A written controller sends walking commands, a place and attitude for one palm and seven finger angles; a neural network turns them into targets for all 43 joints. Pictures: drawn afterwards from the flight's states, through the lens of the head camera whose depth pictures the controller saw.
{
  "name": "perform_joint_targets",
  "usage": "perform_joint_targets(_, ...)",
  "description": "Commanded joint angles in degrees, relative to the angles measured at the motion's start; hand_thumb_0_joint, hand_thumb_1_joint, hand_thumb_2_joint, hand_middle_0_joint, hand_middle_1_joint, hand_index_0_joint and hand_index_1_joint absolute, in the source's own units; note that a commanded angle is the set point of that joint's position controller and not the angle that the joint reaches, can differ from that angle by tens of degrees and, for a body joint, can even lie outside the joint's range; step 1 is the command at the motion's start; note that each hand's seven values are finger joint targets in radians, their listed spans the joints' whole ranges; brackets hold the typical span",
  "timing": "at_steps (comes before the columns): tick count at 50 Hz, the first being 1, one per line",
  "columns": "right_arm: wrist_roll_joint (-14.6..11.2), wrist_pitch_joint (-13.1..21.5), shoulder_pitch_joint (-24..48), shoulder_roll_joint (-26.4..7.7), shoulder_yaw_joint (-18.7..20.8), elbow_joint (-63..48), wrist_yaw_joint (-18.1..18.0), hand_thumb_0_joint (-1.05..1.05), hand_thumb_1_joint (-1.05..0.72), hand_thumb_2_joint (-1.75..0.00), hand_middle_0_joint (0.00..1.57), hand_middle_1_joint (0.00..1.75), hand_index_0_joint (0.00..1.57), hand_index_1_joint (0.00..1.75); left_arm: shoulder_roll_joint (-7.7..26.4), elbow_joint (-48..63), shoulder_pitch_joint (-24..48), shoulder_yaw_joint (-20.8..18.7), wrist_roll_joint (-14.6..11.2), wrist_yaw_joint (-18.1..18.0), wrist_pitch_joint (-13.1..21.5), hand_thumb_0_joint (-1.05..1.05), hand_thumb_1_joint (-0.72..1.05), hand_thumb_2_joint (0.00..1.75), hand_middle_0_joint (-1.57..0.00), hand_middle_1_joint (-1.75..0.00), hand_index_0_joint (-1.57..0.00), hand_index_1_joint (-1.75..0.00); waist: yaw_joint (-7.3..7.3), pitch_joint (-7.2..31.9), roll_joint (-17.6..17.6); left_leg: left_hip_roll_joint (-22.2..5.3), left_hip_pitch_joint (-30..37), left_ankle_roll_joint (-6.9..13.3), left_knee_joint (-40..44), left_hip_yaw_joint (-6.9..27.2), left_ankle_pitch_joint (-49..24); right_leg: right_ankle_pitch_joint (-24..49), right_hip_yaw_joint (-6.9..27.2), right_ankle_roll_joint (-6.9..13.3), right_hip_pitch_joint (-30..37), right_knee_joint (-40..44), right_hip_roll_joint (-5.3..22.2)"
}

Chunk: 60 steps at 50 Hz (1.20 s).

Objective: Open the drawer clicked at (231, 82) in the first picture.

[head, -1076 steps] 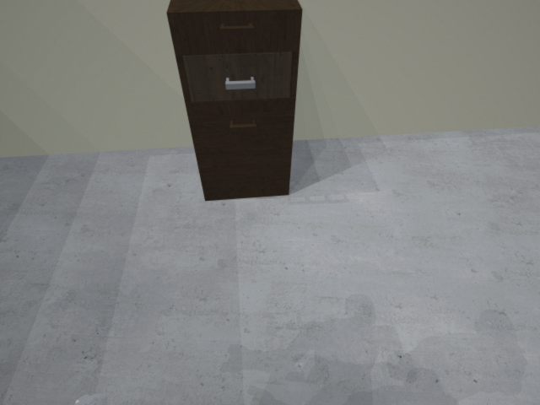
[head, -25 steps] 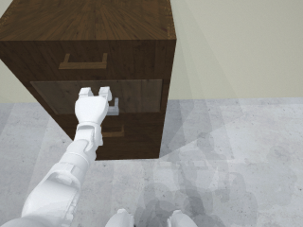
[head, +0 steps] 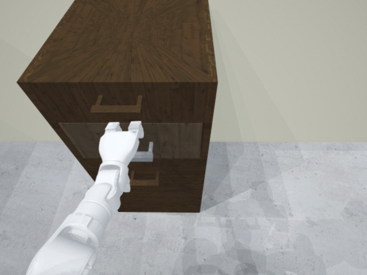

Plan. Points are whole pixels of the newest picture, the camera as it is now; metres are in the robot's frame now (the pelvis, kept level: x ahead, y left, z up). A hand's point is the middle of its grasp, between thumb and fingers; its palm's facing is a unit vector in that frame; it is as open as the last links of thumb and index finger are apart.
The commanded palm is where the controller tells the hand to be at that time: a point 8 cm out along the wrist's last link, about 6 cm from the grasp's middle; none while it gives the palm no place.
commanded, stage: re-aim the fingers above the handle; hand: left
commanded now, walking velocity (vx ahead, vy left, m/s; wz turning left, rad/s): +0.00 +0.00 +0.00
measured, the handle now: (134, 150) +0.46 +0.15 -0.08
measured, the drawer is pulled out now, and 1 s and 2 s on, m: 0.00 0.00 0.00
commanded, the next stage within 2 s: none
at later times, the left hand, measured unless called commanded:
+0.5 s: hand (126, 155) +0.40 +0.15 -0.01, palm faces -0.02 -0.04 -1.00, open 13.9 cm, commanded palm +0.38 +0.16 +0.04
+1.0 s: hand (128, 154) +0.41 +0.15 -0.01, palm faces +0.00 -0.04 -1.00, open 13.9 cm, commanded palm +0.38 +0.16 +0.04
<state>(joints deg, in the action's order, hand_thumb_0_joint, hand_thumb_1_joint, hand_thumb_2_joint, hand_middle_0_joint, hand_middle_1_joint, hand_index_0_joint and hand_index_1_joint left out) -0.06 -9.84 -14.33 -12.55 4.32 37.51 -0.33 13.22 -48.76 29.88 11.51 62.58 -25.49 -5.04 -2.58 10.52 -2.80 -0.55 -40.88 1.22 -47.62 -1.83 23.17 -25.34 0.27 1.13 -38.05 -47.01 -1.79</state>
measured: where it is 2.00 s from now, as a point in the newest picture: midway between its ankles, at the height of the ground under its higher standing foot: outside the picture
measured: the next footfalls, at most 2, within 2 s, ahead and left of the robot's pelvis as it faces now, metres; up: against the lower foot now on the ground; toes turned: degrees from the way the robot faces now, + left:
none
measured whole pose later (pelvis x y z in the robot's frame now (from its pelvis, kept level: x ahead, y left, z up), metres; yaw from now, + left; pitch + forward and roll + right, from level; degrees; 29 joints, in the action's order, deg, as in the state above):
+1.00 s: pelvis -0.01 +0.00 -0.01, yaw -1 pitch +18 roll -1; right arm 0.1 -8.9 -15.8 -12.0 4.3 39.3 0.0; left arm 13.3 -53.9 34.8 10.2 63.4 -27.9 -4.8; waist -3.9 10.6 -3.0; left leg -0.6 -44.5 1.6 -49.8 -2.3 22.9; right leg -24.9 0.7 0.8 -41.9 -49.2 -1.8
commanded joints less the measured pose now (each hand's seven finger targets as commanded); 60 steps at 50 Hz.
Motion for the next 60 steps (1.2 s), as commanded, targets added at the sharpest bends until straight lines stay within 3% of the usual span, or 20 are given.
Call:
perform_joint_targets(1,0.47,1.44,-2.52,-7.18,2.49,-4.80,-0.89,0.00,-0.90,-0.90,0.20,0.30,0.20,0.30,8.92,12.65,19.48,-4.73,1.03,-2.77,2.42,0.00,-0.50,0.30,-0.30,-1.20,-0.30,-1.20,-0.76,19.54,3.39,1.95,15.42,1.24,1.08,-0.21,-26.38,30.08,-0.47,1.39,7.35,3.83,-1.39)
perform_joint_targets(4,0.55,1.85,-2.06,-6.97,2.43,-4.51,-0.67,0.00,-0.90,-0.90,0.20,0.30,0.20,0.30,9.91,13.32,20.03,-5.73,1.59,-4.07,3.07,0.00,-0.50,0.30,-0.30,-1.20,-0.30,-1.20,-0.51,19.57,2.68,2.10,14.29,1.08,0.57,-0.09,-25.32,29.09,-0.33,1.50,6.83,3.42,-1.34)
perform_joint_targets(5,0.54,1.91,-1.66,-6.78,2.36,-4.20,-0.56,0.00,-0.90,-0.90,0.20,0.30,0.20,0.30,7.59,13.01,22.03,-3.38,1.95,-4.49,2.89,0.00,-0.50,0.30,-0.30,-1.20,-0.30,-1.20,-1.56,19.54,2.66,2.07,14.15,1.09,0.39,-0.12,-24.27,28.09,-0.37,1.19,5.31,3.39,-1.31)
perform_joint_targets(7,0.53,1.98,-2.02,-6.96,2.43,-3.76,-0.45,0.00,-0.90,-0.90,0.20,0.30,0.20,0.30,9.33,11.72,22.72,-4.93,2.13,-5.18,2.11,0.00,-0.50,0.30,-0.30,-1.20,-0.30,-1.20,-1.05,19.18,1.81,2.01,13.93,0.96,0.54,0.03,-23.42,26.40,-0.60,1.41,4.41,3.22,-1.52)
perform_joint_targets(12,0.29,1.80,-2.28,-7.32,2.32,-3.41,-0.54,0.00,-0.90,-0.90,0.20,0.30,0.20,0.30,7.56,9.68,27.09,-2.52,0.96,-4.29,0.16,0.00,-0.50,0.30,-0.30,-1.20,-0.30,-1.20,-2.54,18.93,3.89,1.94,13.83,1.17,1.15,0.33,-20.72,23.69,-0.72,1.13,3.84,4.08,-1.56)
perform_joint_targets(15,0.23,1.77,-2.59,-7.29,2.19,-3.66,-0.86,0.00,-0.90,-0.90,0.20,0.30,0.20,0.30,8.25,9.59,25.89,-3.15,0.14,-3.02,0.71,0.00,-0.50,0.30,-0.30,-1.20,-0.30,-1.20,-1.89,21.06,3.81,2.09,14.30,1.30,1.30,0.09,-21.46,25.08,-0.39,1.11,5.84,4.20,-1.41)
perform_joint_targets(18,0.38,1.86,-3.16,-7.33,2.23,-3.61,-1.11,0.00,-0.90,-0.90,0.20,0.30,0.20,0.30,8.78,7.89,23.21,-4.08,0.26,-2.55,1.51,0.00,-0.50,0.30,-0.30,-1.20,-0.30,-1.20,-1.51,19.35,4.32,2.13,12.87,1.37,1.46,-0.13,-20.77,25.23,-0.41,1.19,6.19,4.42,-1.35)
perform_joint_targets(19,0.32,1.83,-3.08,-7.51,2.13,-3.77,-1.14,0.00,-0.90,-0.90,0.20,0.30,0.20,0.30,10.91,7.03,21.89,-6.14,0.38,-2.56,1.76,0.00,-0.50,0.30,-0.30,-1.20,-0.30,-1.20,-0.78,19.14,4.83,2.19,11.86,1.25,1.62,-0.04,-20.33,24.64,-0.33,1.30,6.85,4.41,-1.31)
perform_joint_targets(21,0.21,1.97,-3.40,-7.49,2.01,-3.61,-1.21,0.00,-0.90,-0.90,0.20,0.30,0.20,0.30,10.28,5.92,22.54,-5.42,0.53,-2.88,2.06,0.00,-0.50,0.30,-0.30,-1.20,-0.30,-1.20,-1.45,16.33,4.92,2.11,10.44,1.39,1.85,-0.26,-18.21,22.92,-0.16,1.16,5.25,4.97,-1.24)
perform_joint_targets(24,0.17,2.16,-3.63,-7.62,1.95,-3.67,-1.22,0.00,-0.90,-0.90,0.20,0.30,0.20,0.30,12.46,5.62,23.71,-7.06,1.01,-3.67,2.23,0.00,-0.50,0.30,-0.30,-1.20,-0.30,-1.20,-0.94,17.37,4.08,2.17,9.74,1.26,2.08,-0.21,-17.40,21.02,-0.16,1.34,5.42,4.74,-1.31)
perform_joint_targets(29,0.36,2.93,-4.40,-7.51,2.61,-3.54,-0.98,0.00,-0.90,-0.90,0.20,0.30,0.20,0.30,10.76,8.65,24.77,-6.06,0.60,-4.07,3.33,0.00,-0.50,0.30,-0.30,-1.20,-0.30,-1.20,-1.20,21.69,2.56,1.97,12.32,1.21,1.15,-0.17,-20.40,23.43,-0.32,1.42,5.65,3.79,-1.54)
perform_joint_targets(33,0.24,3.12,-4.84,-7.67,2.80,-2.55,-0.78,0.00,-0.90,-0.90,0.20,0.30,0.20,0.30,7.85,7.08,26.48,-3.26,0.59,-4.32,2.87,0.00,-0.50,0.30,-0.30,-1.20,-0.30,-1.20,-2.62,18.14,2.45,1.59,12.69,1.14,1.51,0.31,-18.14,19.51,-0.93,1.45,1.60,4.40,-1.84)
perform_joint_targets(35,0.24,3.08,-4.86,-7.90,2.72,-2.38,-0.82,0.00,-0.90,-0.90,0.20,0.30,0.20,0.30,10.47,8.28,28.36,-5.02,0.99,-4.54,3.00,0.00,-0.50,0.30,-0.30,-1.20,-0.30,-1.20,-2.09,20.87,2.26,1.54,13.49,1.06,1.47,0.58,-19.28,19.84,-0.84,1.41,2.08,3.75,-1.79)
perform_joint_targets(39,0.45,2.91,-4.84,-7.86,2.73,-2.08,-0.67,0.00,-0.90,-0.90,0.20,0.30,0.20,0.30,8.30,6.29,28.25,-3.91,0.86,-4.84,2.07,0.00,-0.50,0.30,-0.30,-1.20,-0.30,-1.20,-2.59,19.14,2.10,1.39,13.69,0.92,1.36,0.97,-19.84,19.40,-1.62,1.66,0.61,3.62,-2.02)
perform_joint_targets(44,0.48,2.48,-4.68,-7.93,2.61,-2.61,-0.43,0.00,-0.90,-0.90,0.20,0.30,0.20,0.30,9.57,5.10,26.52,-5.46,1.13,-5.11,0.56,0.00,-0.50,0.30,-0.30,-1.20,-0.30,-1.20,-1.41,20.06,1.72,1.26,14.20,0.69,1.64,0.82,-21.14,20.08,-1.77,1.84,1.43,3.28,-2.17)
perform_joint_targets(46,0.38,2.28,-4.74,-7.83,2.60,-2.79,-0.33,0.00,-0.90,-0.90,0.20,0.30,0.20,0.30,7.55,4.75,26.61,-3.66,1.11,-4.88,0.01,0.00,-0.50,0.30,-0.30,-1.20,-0.30,-1.20,-1.96,19.15,2.38,1.15,14.18,0.77,1.77,0.75,-20.73,19.82,-1.78,1.72,0.88,3.55,-2.14)
perform_joint_targets(50,0.29,2.09,-4.19,-7.73,2.32,-3.30,-0.57,0.00,-0.90,-0.90,0.20,0.30,0.20,0.30,8.97,5.71,26.88,-4.35,1.29,-4.36,-0.06,0.00,-0.50,0.30,-0.30,-1.20,-0.30,-1.20,-1.69,20.53,3.43,1.25,13.78,0.95,1.99,0.45,-20.62,20.98,-1.27,1.43,2.81,3.77,-1.98)
perform_joint_targets(52,0.10,1.89,-4.19,-8.03,1.93,-3.54,-1.15,0.00,-0.90,-0.90,0.20,0.30,0.20,0.30,13.65,4.56,25.02,-7.96,1.49,-4.27,0.01,0.00,-0.50,0.30,-0.30,-1.20,-0.30,-1.20,-0.88,18.45,4.49,1.66,11.49,1.23,2.35,0.01,-19.41,21.15,-0.81,1.34,4.36,4.42,-1.76)
perform_joint_targets(56,0.14,2.34,-4.27,-7.75,2.10,-3.66,-1.66,0.00,-0.90,-0.90,0.20,0.30,0.20,0.30,12.68,5.56,24.41,-7.09,1.34,-3.93,1.27,0.00,-0.50,0.30,-0.30,-1.20,-0.30,-1.20,-1.41,18.53,3.76,1.76,11.77,1.40,2.03,-0.31,-19.43,22.12,-0.45,1.25,4.87,4.74,-1.64)
perform_joint_targets(60,0.05,3.04,-4.51,-7.50,2.45,-3.32,-1.29,0.00,-0.90,-0.90,0.20,0.30,0.20,0.30,7.91,7.51,26.31,-2.91,0.33,-2.78,2.75,0.00,-0.50,0.30,-0.30,-1.20,-0.30,-1.20,-2.66,19.18,3.24,1.48,14.17,1.26,1.63,0.16,-20.20,21.58,-0.77,1.13,2.77,4.80,-1.73)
